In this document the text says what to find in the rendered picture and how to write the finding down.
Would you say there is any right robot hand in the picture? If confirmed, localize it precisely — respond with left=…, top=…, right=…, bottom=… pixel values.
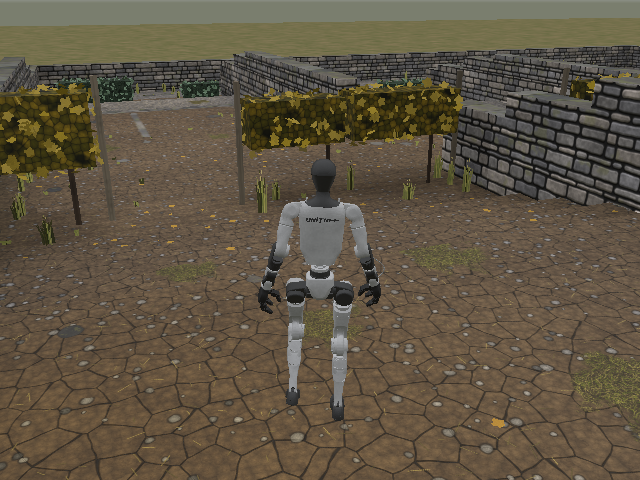
left=358, top=283, right=381, bottom=307

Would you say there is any robot right upper arm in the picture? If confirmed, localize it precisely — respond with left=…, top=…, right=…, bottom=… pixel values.
left=343, top=203, right=370, bottom=259

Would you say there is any humanoid robot head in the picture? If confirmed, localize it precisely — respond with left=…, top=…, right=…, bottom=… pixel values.
left=305, top=159, right=340, bottom=208

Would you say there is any robot left upper arm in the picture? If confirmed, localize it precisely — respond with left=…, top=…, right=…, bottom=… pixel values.
left=274, top=201, right=302, bottom=258

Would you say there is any humanoid robot torso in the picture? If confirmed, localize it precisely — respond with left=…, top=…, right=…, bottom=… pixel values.
left=298, top=197, right=345, bottom=300

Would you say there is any left robot forearm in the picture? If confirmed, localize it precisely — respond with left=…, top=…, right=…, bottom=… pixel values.
left=261, top=242, right=283, bottom=290

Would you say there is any left robot hand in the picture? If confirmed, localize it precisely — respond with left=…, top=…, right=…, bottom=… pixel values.
left=258, top=287, right=281, bottom=314

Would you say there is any right robot forearm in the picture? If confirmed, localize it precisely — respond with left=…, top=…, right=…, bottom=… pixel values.
left=360, top=243, right=379, bottom=287

